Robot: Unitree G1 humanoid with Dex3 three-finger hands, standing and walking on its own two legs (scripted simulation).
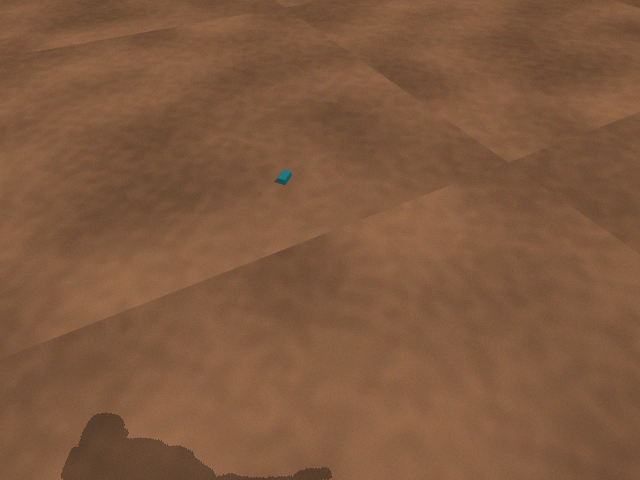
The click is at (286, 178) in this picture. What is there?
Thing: small brick
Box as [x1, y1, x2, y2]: [277, 170, 290, 184]
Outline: 283,170 278,176 277,181 279,183 285,184 290,177 290,171
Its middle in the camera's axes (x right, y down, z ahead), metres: -0.20 -0.34 +1.99
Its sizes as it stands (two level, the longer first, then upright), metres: 0.076 0.045 0.032
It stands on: the floor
